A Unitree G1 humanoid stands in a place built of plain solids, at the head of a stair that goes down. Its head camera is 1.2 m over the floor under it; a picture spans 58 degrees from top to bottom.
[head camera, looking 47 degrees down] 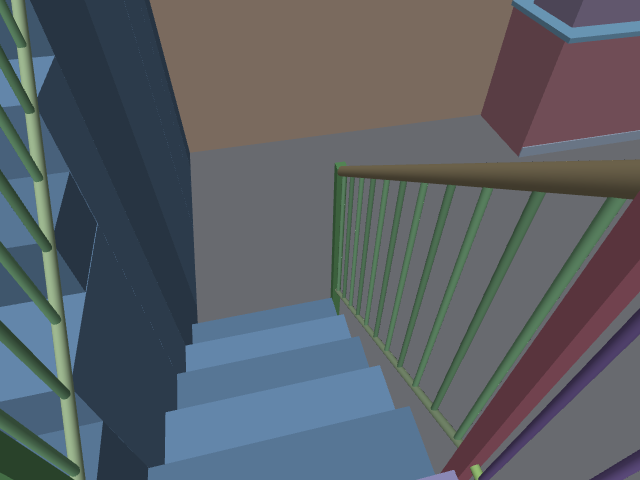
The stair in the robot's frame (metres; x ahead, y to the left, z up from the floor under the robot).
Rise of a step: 0.18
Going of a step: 0.24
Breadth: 0.81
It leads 13 degrees to the left of straight ahead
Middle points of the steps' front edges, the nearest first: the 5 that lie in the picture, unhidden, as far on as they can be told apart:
0.47 0.11 -0.18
0.70 0.16 -0.36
0.94 0.21 -0.54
1.17 0.27 -0.72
1.40 0.32 -0.90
